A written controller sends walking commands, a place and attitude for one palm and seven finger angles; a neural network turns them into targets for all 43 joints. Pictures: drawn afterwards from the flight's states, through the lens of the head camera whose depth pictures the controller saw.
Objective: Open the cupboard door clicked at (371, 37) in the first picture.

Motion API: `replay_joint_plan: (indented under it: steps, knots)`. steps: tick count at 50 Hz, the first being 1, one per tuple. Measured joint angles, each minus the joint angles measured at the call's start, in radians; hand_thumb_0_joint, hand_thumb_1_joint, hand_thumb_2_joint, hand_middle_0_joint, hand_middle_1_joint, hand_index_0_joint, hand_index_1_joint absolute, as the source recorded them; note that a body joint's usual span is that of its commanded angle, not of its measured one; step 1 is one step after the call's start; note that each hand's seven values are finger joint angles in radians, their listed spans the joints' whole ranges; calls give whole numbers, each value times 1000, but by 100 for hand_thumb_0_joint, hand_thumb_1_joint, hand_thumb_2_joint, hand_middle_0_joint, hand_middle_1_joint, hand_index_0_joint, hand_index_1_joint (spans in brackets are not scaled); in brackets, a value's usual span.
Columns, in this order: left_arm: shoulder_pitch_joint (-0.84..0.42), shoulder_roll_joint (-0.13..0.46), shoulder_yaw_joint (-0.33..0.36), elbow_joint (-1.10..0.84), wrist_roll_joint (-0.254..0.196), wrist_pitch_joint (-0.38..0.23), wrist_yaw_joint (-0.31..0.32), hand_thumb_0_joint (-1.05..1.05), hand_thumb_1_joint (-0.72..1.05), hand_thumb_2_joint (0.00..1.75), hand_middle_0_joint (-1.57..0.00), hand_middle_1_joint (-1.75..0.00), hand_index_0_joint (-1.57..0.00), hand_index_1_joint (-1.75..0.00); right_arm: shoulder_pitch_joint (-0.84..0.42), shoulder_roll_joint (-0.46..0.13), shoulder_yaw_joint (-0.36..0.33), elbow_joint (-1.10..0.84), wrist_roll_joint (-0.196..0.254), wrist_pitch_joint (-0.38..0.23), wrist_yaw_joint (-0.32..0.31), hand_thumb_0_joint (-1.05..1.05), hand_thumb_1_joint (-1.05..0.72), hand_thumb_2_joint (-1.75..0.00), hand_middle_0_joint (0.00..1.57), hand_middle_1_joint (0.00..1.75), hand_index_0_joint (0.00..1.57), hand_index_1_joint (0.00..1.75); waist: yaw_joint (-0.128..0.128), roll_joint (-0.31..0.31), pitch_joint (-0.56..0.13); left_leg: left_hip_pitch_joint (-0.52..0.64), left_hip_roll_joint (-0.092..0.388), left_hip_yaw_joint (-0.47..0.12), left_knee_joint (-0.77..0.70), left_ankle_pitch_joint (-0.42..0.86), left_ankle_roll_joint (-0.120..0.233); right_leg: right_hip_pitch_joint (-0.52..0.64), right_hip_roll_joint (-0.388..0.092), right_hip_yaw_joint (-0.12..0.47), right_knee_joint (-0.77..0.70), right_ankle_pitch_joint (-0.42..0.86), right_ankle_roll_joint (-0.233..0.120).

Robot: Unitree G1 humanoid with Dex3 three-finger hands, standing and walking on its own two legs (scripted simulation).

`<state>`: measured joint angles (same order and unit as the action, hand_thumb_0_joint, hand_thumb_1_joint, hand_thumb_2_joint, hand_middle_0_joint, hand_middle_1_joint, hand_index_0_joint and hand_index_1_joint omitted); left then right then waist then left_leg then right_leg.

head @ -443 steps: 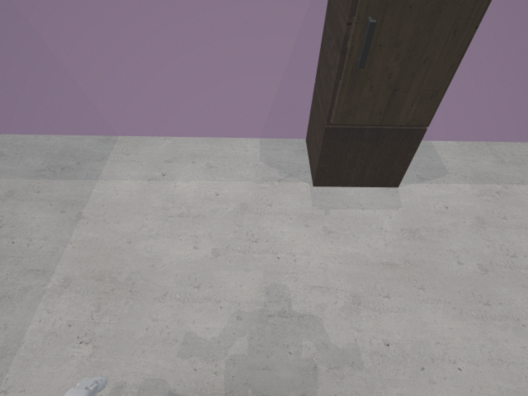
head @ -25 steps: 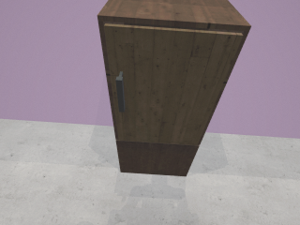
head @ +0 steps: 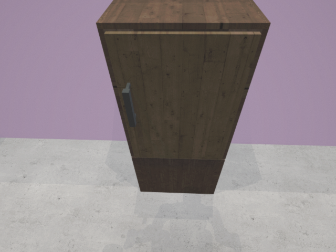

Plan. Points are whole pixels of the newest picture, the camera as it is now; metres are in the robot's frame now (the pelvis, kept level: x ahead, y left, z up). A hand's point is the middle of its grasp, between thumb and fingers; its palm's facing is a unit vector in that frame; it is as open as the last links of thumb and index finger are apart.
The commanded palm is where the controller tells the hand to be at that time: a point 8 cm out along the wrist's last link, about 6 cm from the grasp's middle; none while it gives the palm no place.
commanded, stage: look again from close up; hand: left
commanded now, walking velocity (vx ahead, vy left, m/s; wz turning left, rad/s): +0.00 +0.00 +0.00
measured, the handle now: (130, 105) +0.57 +0.17 +0.01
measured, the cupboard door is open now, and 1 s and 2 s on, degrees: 0 0 0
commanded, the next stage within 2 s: raise the hand with hooked fingers in 0.28 s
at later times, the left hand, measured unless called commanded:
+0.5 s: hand (87, 233) +0.18 +0.22 -0.06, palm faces +0.26 -0.95 -0.19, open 7.5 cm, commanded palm +0.12 +0.26 -0.06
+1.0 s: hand (81, 215) +0.21 +0.23 -0.03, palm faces +0.01 -1.00 -0.04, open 9.8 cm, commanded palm +0.17 +0.29 -0.03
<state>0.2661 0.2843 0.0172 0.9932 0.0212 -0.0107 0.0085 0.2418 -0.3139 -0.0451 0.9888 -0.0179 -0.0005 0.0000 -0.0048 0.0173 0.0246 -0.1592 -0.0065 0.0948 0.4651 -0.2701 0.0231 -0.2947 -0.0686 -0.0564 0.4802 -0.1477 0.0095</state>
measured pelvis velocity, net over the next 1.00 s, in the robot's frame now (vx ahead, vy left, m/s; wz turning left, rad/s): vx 0.01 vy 0.00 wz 0.05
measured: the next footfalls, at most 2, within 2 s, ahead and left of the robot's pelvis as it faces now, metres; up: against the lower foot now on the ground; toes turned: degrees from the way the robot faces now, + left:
none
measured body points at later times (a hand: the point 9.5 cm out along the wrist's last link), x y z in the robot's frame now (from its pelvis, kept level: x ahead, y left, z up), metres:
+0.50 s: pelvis +0.01 -0.02 +0.00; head +0.02 -0.03 +0.45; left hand +0.16 +0.27 -0.05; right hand +0.10 -0.29 -0.13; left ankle -0.01 +0.10 -0.74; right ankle +0.07 -0.13 -0.74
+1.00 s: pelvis +0.01 +0.00 -0.09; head +0.09 +0.02 +0.35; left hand +0.21 +0.28 -0.03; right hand +0.24 -0.20 -0.16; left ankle -0.01 +0.10 -0.74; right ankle +0.07 -0.12 -0.74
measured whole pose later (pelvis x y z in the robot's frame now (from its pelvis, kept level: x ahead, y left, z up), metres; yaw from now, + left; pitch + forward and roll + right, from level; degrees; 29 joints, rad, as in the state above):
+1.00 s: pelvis +0.01 +0.00 -0.09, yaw +3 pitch +15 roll -3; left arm 0.36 0.27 0.29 -0.05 -0.34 -0.34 -0.44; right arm 0.17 -0.19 -0.01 0.53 0.03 -0.26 -0.03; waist 0.04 0.01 -0.10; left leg -0.84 0.01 -0.03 1.21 -0.62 0.02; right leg -0.91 -0.04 -0.09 1.12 -0.46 0.00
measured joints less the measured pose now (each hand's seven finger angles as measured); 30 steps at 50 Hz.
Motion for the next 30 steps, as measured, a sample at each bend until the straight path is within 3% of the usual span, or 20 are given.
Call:
replay_joint_plan:
  steps: [10, 20, 21, 22, 25, 30]
  knots:
    - [-102, 21, -15, 19, -6, -11, -3, 1, 90, 89, -20, -30, -20, -30, -8, -24, 15, 63, 0, -3, 4, 0, -91, -90, 20, 30, 20, 30, -23, -5, -5, 31, 21, -16, -50, 19, -25, 33, 22, -20, -45, 8, -21]
    - [-143, 15, -22, 32, -11, -15, 6, 1, 90, 89, -20, -30, -20, -30, -32, -2, 31, 83, 3, -6, 7, 0, -91, -90, 21, 30, 21, 30, -23, 1, -7, 43, 36, -26, -71, 25, -37, 54, 37, -33, -79, 17, -28]
    - [-106, 2, 37, -78, -42, 11, -9, 1, 90, 89, -20, -30, -20, -30, -16, 6, 25, 41, 14, -11, 1, 0, -91, -90, 21, 30, 21, 30, -21, -3, -1, 36, 36, -24, -58, 19, -38, 46, 36, -32, -63, 11, -30]
    - [-64, -12, 89, -206, -71, -9, -25, 1, 90, 89, -20, -30, -21, -31, 8, 17, 20, -9, 23, -41, -12, 0, -91, -90, 21, 30, 21, 30, -11, -10, 5, 34, 33, -22, -52, 15, -37, 36, 32, -29, -44, 2, -32]
    - [5, -39, 154, -465, -169, -141, -52, 2, 88, 88, -20, -31, -21, -32, 45, 38, 12, -130, 49, -153, -39, 1, -91, -90, 20, 30, 21, 30, -1, -7, 4, -11, 25, -34, -5, -1, -35, -6, 18, -38, 11, -27, -34]
    - [0, -33, 247, -552, -294, -433, -205, 1, 81, 86, -21, -36, -21, -36, -10, 63, 12, -287, 46, -262, -32, 1, -91, -90, 21, 30, 21, 30, -3, -19, -41, -248, 8, -63, 213, -84, -28, -238, 15, -17, 223, -135, -31]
